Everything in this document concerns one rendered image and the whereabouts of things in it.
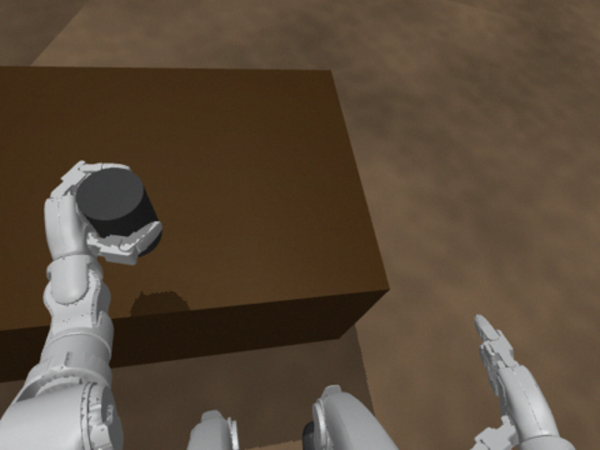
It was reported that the left robot hand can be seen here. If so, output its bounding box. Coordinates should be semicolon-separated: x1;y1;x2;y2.
44;160;162;265

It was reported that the right robot hand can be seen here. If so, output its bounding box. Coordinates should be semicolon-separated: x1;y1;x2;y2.
471;314;561;450

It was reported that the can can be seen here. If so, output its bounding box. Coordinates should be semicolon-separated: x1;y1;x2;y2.
76;168;162;257

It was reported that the left robot arm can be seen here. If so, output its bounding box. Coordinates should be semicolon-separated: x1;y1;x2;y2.
0;254;124;450

